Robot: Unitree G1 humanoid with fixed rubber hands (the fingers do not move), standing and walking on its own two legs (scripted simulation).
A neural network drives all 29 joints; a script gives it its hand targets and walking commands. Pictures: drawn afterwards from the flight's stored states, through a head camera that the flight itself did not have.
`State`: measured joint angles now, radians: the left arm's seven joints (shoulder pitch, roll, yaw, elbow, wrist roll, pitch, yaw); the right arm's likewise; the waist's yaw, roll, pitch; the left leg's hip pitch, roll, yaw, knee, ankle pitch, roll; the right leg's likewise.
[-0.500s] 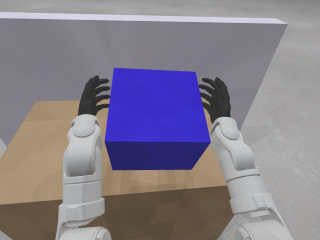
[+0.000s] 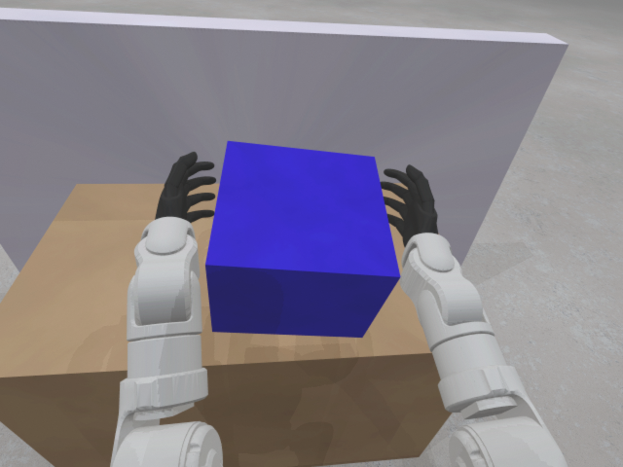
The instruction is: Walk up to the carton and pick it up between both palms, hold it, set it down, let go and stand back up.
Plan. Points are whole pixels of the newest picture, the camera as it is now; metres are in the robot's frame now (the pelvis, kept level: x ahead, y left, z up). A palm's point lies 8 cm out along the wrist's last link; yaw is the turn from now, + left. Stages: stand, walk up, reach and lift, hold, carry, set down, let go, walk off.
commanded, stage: hold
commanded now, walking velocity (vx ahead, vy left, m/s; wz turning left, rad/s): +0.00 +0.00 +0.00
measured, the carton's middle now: (296, 241) +0.38 +0.01 +0.13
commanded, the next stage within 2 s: none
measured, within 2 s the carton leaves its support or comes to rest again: neither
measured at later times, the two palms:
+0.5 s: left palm (176, 220) +0.36 +0.15 +0.19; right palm (415, 225) +0.36 -0.14 +0.18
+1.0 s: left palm (170, 224) +0.37 +0.16 +0.17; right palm (404, 225) +0.37 -0.13 +0.17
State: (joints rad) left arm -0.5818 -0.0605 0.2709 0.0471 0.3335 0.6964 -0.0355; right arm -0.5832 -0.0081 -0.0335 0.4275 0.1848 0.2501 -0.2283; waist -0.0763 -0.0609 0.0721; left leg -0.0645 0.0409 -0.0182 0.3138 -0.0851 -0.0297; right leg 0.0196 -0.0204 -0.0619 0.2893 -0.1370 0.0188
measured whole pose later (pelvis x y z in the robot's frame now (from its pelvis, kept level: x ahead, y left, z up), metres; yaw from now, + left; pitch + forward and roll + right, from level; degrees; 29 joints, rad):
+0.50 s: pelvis -0.01 +0.00 +0.00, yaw +3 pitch -10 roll -1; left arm -0.70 -0.04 0.31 0.29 0.38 0.64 -0.03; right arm -0.72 0.02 -0.16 0.64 0.10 0.21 -0.18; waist -0.11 -0.07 0.09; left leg -0.06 0.04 -0.02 0.31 -0.06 -0.03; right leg 0.03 -0.02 -0.06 0.29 -0.14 0.01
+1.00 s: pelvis +0.02 +0.00 +0.00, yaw +2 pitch -12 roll -1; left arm -0.51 -0.05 0.26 0.02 0.40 0.70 -0.07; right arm -0.56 0.03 -0.02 0.45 0.19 0.19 -0.23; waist -0.13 -0.12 0.11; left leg 0.03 0.03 -0.01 0.33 -0.15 -0.02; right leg 0.14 -0.02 -0.06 0.25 -0.18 0.02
